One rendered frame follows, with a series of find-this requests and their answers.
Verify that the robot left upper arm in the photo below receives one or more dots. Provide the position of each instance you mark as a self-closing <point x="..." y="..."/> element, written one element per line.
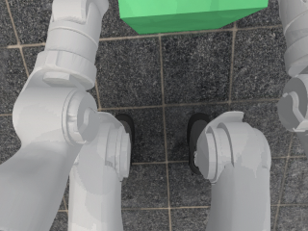
<point x="52" y="123"/>

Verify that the robot left forearm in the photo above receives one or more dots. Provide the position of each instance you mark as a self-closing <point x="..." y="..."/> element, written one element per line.
<point x="70" y="50"/>

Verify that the robot right foot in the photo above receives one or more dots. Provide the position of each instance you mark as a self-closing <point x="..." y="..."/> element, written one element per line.
<point x="196" y="125"/>

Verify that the carton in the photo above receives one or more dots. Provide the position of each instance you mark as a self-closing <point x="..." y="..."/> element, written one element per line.
<point x="169" y="16"/>

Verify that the robot foot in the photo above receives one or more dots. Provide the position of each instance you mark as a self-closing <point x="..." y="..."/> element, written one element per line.
<point x="196" y="125"/>
<point x="129" y="127"/>

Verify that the robot left foot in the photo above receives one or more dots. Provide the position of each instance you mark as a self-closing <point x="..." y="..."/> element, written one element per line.
<point x="129" y="127"/>

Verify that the robot right forearm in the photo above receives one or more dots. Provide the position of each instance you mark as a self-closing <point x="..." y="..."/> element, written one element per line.
<point x="294" y="17"/>

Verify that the robot right upper arm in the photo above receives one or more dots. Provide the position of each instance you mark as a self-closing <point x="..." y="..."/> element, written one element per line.
<point x="292" y="107"/>

